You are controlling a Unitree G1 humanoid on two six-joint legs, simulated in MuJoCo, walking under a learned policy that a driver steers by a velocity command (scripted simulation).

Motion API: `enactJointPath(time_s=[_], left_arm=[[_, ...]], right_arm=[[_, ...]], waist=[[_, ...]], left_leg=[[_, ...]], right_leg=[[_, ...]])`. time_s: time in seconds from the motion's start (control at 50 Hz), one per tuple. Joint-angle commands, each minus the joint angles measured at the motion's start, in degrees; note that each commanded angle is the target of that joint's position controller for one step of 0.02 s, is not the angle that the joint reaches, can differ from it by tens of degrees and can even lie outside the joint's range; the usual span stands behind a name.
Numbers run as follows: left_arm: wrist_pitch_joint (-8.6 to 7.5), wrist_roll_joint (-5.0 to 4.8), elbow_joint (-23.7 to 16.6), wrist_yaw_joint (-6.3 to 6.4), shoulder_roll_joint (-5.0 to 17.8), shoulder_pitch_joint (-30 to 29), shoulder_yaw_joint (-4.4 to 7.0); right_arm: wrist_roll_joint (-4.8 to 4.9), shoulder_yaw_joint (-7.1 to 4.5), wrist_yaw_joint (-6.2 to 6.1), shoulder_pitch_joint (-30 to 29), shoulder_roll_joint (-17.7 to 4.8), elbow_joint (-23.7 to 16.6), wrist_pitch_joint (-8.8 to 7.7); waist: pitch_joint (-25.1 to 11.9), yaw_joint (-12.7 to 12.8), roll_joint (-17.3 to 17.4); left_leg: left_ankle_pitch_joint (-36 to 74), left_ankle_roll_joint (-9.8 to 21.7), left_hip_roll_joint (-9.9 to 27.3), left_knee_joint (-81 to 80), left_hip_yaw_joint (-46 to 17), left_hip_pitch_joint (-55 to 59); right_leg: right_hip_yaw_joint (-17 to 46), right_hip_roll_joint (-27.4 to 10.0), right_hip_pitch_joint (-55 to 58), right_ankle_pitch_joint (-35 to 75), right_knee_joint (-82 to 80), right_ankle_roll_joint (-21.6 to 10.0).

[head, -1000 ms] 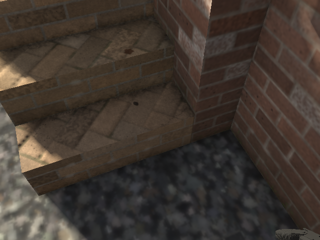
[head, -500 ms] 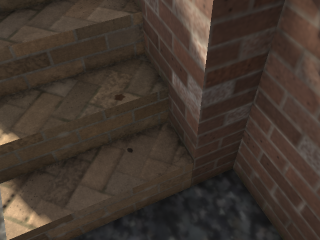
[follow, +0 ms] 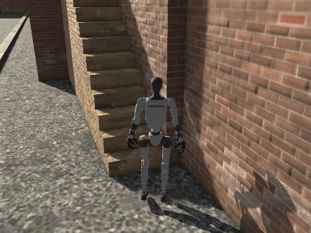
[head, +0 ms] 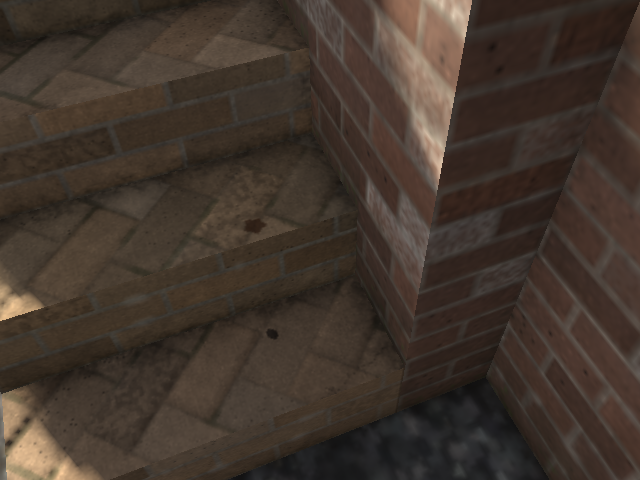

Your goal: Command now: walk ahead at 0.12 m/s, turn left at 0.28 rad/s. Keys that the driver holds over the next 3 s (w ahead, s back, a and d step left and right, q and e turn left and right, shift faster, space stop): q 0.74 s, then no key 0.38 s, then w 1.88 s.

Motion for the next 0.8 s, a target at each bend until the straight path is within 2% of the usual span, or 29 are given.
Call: enactJointPath(time_s=[0.02,0.06,0.1,0.14,0.16,0.18,0.22,0.24,0.26,0.28,0.3,0.32,0.34,0.36,0.38,0.4,0.44,0.48,0.52,0.56,0.6,0.64,0.66,0.74,0.76,0.8], left_arm=[[0.70,-0.20,-1.08,1.31,6.11,2.08,0.97],[1.17,-0.56,-0.48,1.77,7.24,2.30,1.13],[1.21,-1.23,-0.22,1.82,8.14,1.34,1.36],[1.00,-1.44,-0.01,1.64,8.39,0.41,1.48],[1.15,-1.62,0.29,1.57,8.07,0.45,1.38],[0.97,-1.97,0.70,1.76,7.85,0.51,1.41],[1.49,-2.00,0.38,1.84,8.90,-1.51,1.91],[2.15,-3.41,-1.88,2.09,15.07,-5.44,3.43],[2.38,-2.77,-1.23,2.66,14.30,-4.38,3.27],[2.46,-0.73,-2.17,2.85,11.49,-3.02,2.44],[3.64,0.43,-5.29,2.93,6.13,-5.53,0.48],[4.17,-0.16,-4.20,2.54,7.49,-5.18,0.98],[4.19,-1.13,-4.06,2.18,8.13,-5.48,1.01],[4.17,-1.66,-3.91,2.49,8.91,-6.62,1.43],[4.19,-1.08,-4.28,2.99,10.87,-8.06,2.03],[4.25,-0.59,-4.48,3.01,11.45,-8.27,2.36],[4.35,-0.61,-4.43,2.74,9.85,-7.12,2.30],[4.50,-1.01,-5.10,2.31,9.14,-7.42,2.26],[4.33,-1.23,-5.45,2.57,9.37,-7.98,2.36],[4.18,-1.26,-6.11,2.89,10.07,-9.30,2.53],[3.80,-1.22,-6.68,2.89,10.78,-10.38,2.61],[3.32,-1.18,-6.89,2.61,11.10,-10.88,2.54],[3.36,-0.66,-5.61,2.38,11.16,-8.46,2.58],[2.54,-1.47,-5.26,1.53,11.47,-7.85,2.26],[2.27,-1.68,-4.85,1.20,11.80,-6.52,2.18],[1.86,-2.19,-3.51,0.12,12.39,-2.80,2.35]], right_arm=[[-0.62,-0.78,0.53,-3.24,-3.73,-3.78,0.68],[-1.19,-0.58,1.18,-4.02,-2.49,-4.95,1.37],[-1.33,-0.21,1.87,-4.88,-1.75,-6.41,1.69],[-1.50,-0.31,2.44,-5.91,-2.56,-7.46,2.30],[-2.15,-0.32,2.91,-5.61,-2.73,-7.72,2.57],[-2.06,-0.59,2.84,-5.62,-3.12,-8.13,2.96],[-2.48,-1.01,2.77,-5.14,-4.22,-8.33,2.32],[0.42,-2.32,2.80,-8.66,-7.29,-11.31,2.04],[-0.06,-3.03,2.11,-8.25,-8.41,-11.71,2.13],[-0.22,-4.52,0.86,-5.39,-13.48,-12.44,2.23],[-2.06,-5.02,0.77,-2.82,-16.40,-13.20,1.70],[-1.71,-4.63,0.85,-2.65,-14.43,-13.67,0.30],[-0.87,-4.61,0.53,-5.53,-13.80,-14.77,-0.66],[0.15,-4.47,0.11,-8.03,-12.36,-15.61,-0.50],[0.59,-4.15,-0.41,-10.35,-11.03,-16.68,0.07],[0.25,-3.71,-0.92,-10.99,-9.97,-17.17,0.89],[-0.70,-3.60,-1.55,-10.51,-10.22,-18.09,1.90],[-0.17,-3.89,-1.65,-9.04,-11.46,-18.36,1.83],[-0.18,-4.13,-1.43,-9.36,-11.87,-19.30,1.93],[0.02,-4.31,-1.36,-9.55,-12.20,-20.07,2.06],[-0.09,-4.56,-1.41,-9.65,-12.62,-20.80,2.18],[-0.33,-4.85,-1.45,-10.08,-13.05,-21.86,2.37],[-0.73,-4.94,-1.24,-11.18,-12.84,-22.56,2.25],[-0.49,-5.24,-1.07,-10.69,-12.67,-24.16,2.50],[-0.55,-5.19,-1.22,-10.55,-12.54,-24.61,2.71],[0.03,-4.92,-1.66,-9.75,-11.78,-25.04,3.38]], waist=[[-2.12,0.56,-5.56],[-3.08,0.47,-6.47],[-3.88,0.06,-7.76],[-4.45,0.08,-8.52],[-4.11,-0.39,-8.86],[-2.83,-0.81,-9.88],[-1.58,-1.56,-8.36],[-3.93,-1.88,-1.52],[-5.19,-2.59,2.90],[-5.98,-2.31,15.17],[-11.91,-3.67,20.38],[-13.72,-3.07,8.03],[-10.61,-1.67,5.02],[-8.78,-0.64,0.99],[-7.25,-0.11,0.38],[-7.67,0.42,1.24],[-9.01,0.70,3.50],[-9.03,0.48,3.58],[-8.81,0.09,5.22],[-7.98,-0.27,7.38],[-8.03,-0.65,7.85],[-8.56,-0.91,8.09],[-8.47,0.04,9.40],[-8.41,-0.45,9.05],[-9.17,-0.26,9.26],[-10.08,1.08,9.13]], left_leg=[[2.86,-0.47,2.65,0.91,0.59,-11.31],[5.50,-1.68,2.33,-2.87,2.75,-9.61],[9.29,-1.96,2.86,-9.08,3.76,-5.96],[12.66,-1.38,3.12,-12.48,4.38,-3.38],[13.07,-0.63,3.54,-13.20,4.36,-2.84],[13.07,-0.19,3.67,-14.18,4.23,-2.06],[12.04,0.46,3.84,-17.89,4.30,-0.35],[16.57,0.51,3.17,-19.84,4.73,2.47],[21.29,1.75,3.12,-24.95,1.90,5.61],[42.93,5.95,11.61,-30.53,-12.40,11.59],[44.43,17.47,22.42,-37.78,-34.35,16.07],[38.21,18.34,22.72,-37.96,-34.47,16.46],[33.92,16.41,20.81,-38.21,-28.85,12.54],[29.61,13.11,17.94,-37.93,-24.07,10.48],[27.73,10.87,16.65,-37.93,-21.94,7.96],[25.93,9.28,14.81,-38.46,-19.97,5.19],[26.06,8.37,12.69,-38.82,-18.53,3.89],[23.18,9.14,11.96,-38.77,-19.14,4.27],[15.99,8.40,10.65,-39.18,-20.15,4.36],[8.85,7.34,10.31,-40.23,-22.73,4.76],[6.02,6.50,10.18,-40.21,-24.71,5.32],[5.52,6.09,9.91,-39.85,-25.89,5.10],[4.78,6.46,9.46,-39.95,-26.68,3.80],[6.76,6.97,8.81,-39.44,-28.86,3.17],[8.32,6.85,8.94,-39.10,-28.82,3.94],[11.48,5.95,8.21,-37.67,-28.58,4.70]], right_leg=[[7.46,-16.09,8.92,49.31,-7.13,-7.07],[4.11,-15.76,7.32,48.80,-6.91,-7.31],[1.20,-15.30,4.77,45.55,-6.54,-6.77],[0.53,-16.07,3.21,41.12,-5.63,-6.06],[1.15,-17.32,2.46,37.10,-5.24,-5.97],[1.26,-17.61,0.88,34.41,-4.55,-5.40],[0.74,-17.52,-1.34,25.19,-1.61,-3.88],[1.44,-17.28,-3.73,19.39,0.14,-2.24],[0.11,-14.76,-5.21,14.11,5.76,-0.11],[-5.29,-8.10,-13.33,2.40,21.42,4.56],[0.02,2.85,-23.29,-25.26,36.30,7.75],[8.55,0.92,-24.94,-25.11,45.51,7.58],[9.92,-0.39,-27.02,-20.09,46.81,6.65],[9.88,-2.03,-28.27,-15.05,44.86,6.37],[10.23,-3.06,-28.52,-10.99,42.06,6.33],[10.05,-3.04,-26.04,-8.39,40.66,6.37],[9.47,-1.48,-24.47,-5.15,39.17,7.00],[9.88,-0.67,-25.20,-4.00,36.07,8.25],[10.41,-0.05,-25.29,-3.06,30.92,8.62],[11.06,0.24,-25.97,-2.09,26.83,8.75],[11.86,0.38,-25.46,-1.46,23.25,8.71],[12.21,0.76,-23.18,-1.62,19.93,8.36],[12.28,1.07,-21.58,-2.92,18.64,8.33],[11.78,1.81,-15.50,-3.50,11.18,7.19],[11.49,1.52,-13.63,-2.82,8.82,6.67],[10.24,0.62,-8.25,1.23,0.62,4.69]])
Next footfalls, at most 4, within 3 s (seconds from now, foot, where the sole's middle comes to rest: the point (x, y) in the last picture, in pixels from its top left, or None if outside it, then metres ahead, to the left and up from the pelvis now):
0.26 left None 0.12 0.13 -0.78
0.84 right None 0.15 -0.07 -0.78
1.14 left None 0.00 0.18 -0.78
1.74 left None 0.23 0.30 -0.78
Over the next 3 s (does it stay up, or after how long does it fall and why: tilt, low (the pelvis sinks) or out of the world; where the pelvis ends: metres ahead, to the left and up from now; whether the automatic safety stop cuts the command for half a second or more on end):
stays up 0.70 0.37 0.33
